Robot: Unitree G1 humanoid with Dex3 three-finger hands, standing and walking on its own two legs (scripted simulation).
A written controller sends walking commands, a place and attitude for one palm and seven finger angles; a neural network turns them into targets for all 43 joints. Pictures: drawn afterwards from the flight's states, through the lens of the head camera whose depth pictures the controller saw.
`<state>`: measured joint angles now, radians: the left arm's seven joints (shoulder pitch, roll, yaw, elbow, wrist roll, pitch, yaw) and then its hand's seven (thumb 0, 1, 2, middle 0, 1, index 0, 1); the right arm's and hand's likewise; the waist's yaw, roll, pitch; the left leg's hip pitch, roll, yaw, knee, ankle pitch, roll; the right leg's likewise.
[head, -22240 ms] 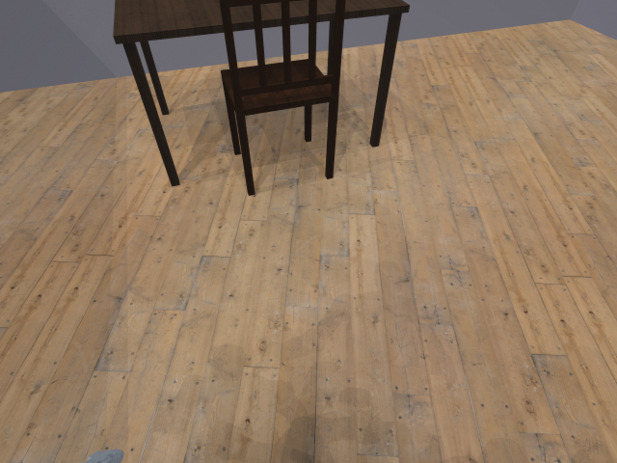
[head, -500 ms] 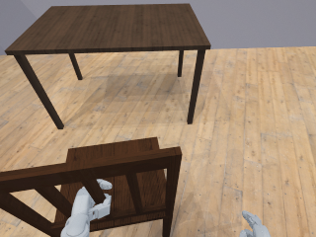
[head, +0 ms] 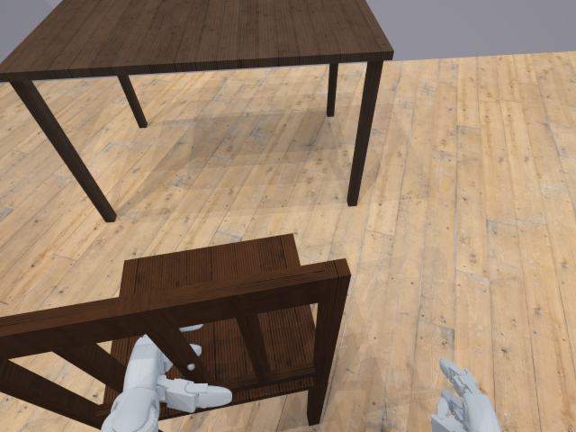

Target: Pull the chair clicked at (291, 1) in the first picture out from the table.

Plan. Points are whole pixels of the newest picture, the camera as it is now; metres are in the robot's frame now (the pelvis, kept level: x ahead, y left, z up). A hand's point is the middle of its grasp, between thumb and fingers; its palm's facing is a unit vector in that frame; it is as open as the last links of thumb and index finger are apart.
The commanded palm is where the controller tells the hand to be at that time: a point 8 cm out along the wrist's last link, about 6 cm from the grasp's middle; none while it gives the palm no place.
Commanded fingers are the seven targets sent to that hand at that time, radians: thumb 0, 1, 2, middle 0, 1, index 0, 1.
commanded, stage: open the thumb and straighten the fingers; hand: left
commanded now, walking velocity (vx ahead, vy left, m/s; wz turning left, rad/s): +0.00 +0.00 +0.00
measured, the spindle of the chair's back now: (188, 362) +0.23 +0.16 -0.05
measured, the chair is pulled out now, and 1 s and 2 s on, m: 0.70 0.70 0.70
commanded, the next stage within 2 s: draw the fingers out of the gap in 0.32 s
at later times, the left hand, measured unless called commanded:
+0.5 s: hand (188, 380) +0.21 +0.15 -0.04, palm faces +0.11 -0.97 -0.20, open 17.4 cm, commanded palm +0.17 +0.20 -0.02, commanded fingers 0.00 -0.55 0.20 0.00 0.00 0.00 0.00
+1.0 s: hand out of the picture +0.13 +0.15 -0.04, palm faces +0.14 -0.97 -0.20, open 17.5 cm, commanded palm +0.09 +0.20 -0.02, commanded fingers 0.00 -0.55 0.20 0.00 0.00 0.00 0.00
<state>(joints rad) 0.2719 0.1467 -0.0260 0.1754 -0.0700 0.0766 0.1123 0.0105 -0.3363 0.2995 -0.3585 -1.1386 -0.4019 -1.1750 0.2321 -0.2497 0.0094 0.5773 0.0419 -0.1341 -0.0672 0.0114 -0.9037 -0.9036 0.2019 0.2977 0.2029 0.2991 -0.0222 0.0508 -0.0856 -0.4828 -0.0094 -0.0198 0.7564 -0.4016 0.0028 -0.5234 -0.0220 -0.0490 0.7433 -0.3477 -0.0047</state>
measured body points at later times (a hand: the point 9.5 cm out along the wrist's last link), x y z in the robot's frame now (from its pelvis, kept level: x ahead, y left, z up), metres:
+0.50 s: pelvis +0.01 +0.00 -0.02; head +0.05 -0.01 +0.43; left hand +0.20 +0.21 -0.03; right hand +0.19 -0.23 -0.10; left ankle -0.01 +0.12 -0.71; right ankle +0.01 -0.12 -0.71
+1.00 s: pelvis +0.01 +0.00 -0.03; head +0.03 -0.01 +0.42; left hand +0.12 +0.21 -0.02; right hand +0.20 -0.23 -0.10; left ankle -0.01 +0.12 -0.71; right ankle +0.01 -0.12 -0.71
